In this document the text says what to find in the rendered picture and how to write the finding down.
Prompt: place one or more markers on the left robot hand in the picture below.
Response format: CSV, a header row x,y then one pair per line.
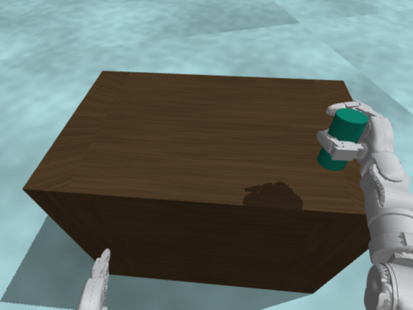
x,y
95,289

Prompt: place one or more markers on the can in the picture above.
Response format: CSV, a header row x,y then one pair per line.
x,y
347,125

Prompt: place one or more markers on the right robot arm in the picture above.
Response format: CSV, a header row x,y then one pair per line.
x,y
389,211

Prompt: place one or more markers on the right robot hand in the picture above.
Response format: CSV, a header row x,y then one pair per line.
x,y
377,135

